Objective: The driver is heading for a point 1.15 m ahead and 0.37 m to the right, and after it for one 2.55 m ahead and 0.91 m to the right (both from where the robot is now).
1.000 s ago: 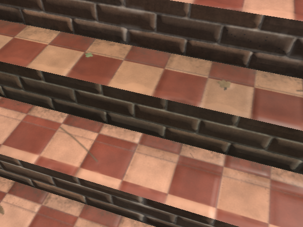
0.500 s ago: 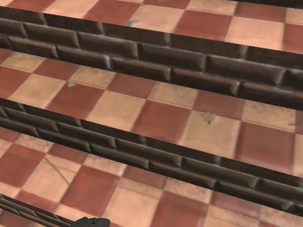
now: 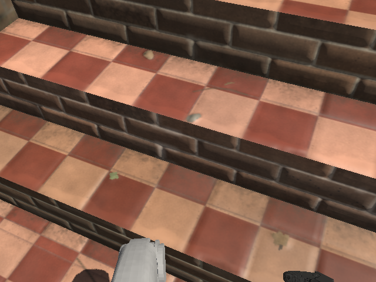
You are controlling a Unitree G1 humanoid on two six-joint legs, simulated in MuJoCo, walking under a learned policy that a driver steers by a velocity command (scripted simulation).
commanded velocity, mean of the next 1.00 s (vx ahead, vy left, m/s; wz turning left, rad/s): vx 0.50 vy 0.00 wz -0.43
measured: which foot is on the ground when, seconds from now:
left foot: up 0.00-0.12, down 0.14-0.78, up 0.80-1.00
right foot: down 0.00-0.18, up 0.20-0.66, down 0.68-1.00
